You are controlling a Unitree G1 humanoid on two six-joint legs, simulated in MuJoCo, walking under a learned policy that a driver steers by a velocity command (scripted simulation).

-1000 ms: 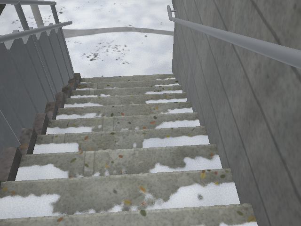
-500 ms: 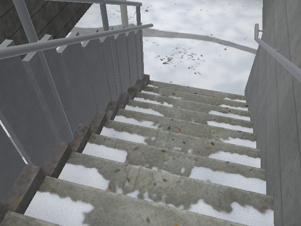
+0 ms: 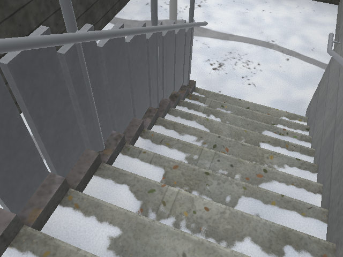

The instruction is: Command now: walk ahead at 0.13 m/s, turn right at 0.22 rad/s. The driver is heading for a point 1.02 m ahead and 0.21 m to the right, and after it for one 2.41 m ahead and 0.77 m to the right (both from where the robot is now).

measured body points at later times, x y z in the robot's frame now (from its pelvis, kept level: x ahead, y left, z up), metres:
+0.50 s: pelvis +0.09 -0.03 -0.06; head +0.09 -0.03 +0.39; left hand +0.07 +0.18 -0.20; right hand +0.25 -0.26 -0.14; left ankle +0.27 +0.08 -0.76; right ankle -0.09 -0.10 -0.71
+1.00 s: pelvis +0.27 -0.08 -0.18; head +0.28 -0.08 +0.27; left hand +0.51 +0.02 -0.30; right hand +0.05 -0.16 -0.31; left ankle +0.22 +0.07 -0.87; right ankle +0.42 -0.34 -0.83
